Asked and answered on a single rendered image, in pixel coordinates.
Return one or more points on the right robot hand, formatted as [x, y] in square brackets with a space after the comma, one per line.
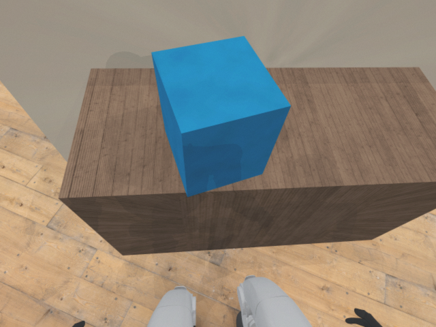
[366, 320]

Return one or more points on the robot thigh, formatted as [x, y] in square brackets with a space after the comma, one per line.
[177, 308]
[269, 305]

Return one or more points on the pedestal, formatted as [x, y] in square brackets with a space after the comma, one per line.
[355, 158]

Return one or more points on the robot right thigh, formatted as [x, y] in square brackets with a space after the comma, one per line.
[269, 305]

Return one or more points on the robot left thigh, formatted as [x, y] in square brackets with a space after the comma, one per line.
[177, 308]

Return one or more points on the carton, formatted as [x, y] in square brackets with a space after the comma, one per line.
[222, 111]

